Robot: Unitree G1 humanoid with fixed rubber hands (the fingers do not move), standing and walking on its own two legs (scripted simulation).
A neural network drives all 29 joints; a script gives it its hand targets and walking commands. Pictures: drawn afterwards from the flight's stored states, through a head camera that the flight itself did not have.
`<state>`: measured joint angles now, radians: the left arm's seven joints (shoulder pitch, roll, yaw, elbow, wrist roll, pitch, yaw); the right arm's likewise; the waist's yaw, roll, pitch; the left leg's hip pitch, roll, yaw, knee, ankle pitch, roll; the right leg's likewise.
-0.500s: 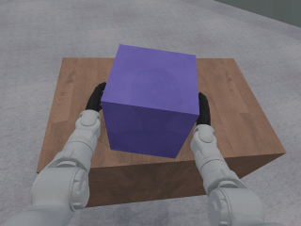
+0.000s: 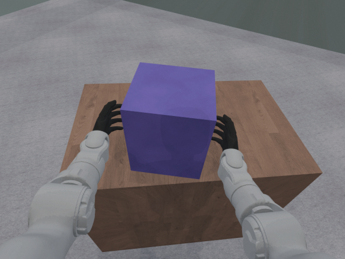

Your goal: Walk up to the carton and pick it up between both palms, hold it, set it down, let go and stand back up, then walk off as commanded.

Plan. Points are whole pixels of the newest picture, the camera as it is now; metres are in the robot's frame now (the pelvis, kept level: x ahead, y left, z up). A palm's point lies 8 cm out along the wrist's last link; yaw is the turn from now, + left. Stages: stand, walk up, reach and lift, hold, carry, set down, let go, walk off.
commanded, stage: set down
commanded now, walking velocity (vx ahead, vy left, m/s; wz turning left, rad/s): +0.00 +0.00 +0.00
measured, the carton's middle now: (170, 122) +0.47 -0.04 +0.04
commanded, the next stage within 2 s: none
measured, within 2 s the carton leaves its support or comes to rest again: neither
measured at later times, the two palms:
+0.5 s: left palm (87, 153) +0.37 +0.18 +0.05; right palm (226, 162) +0.33 -0.16 +0.03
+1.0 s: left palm (77, 181) +0.29 +0.19 +0.05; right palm (242, 185) +0.27 -0.19 +0.03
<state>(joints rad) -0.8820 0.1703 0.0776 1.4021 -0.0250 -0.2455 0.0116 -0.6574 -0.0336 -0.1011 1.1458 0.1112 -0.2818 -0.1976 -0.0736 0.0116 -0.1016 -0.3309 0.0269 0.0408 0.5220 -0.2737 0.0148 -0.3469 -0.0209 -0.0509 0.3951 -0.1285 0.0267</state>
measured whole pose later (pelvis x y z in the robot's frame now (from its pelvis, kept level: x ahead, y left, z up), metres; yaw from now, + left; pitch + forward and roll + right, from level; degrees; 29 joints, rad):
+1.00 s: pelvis -0.02 -0.01 +0.01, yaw +0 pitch +1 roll -1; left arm -0.23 0.20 0.07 0.45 -0.09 0.09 -0.09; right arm -0.13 -0.03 0.02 0.52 0.18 -0.16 -0.29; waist -0.01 -0.02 -0.05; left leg -0.25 0.03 0.04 0.43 -0.21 0.01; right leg -0.28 -0.02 -0.05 0.33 -0.08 0.01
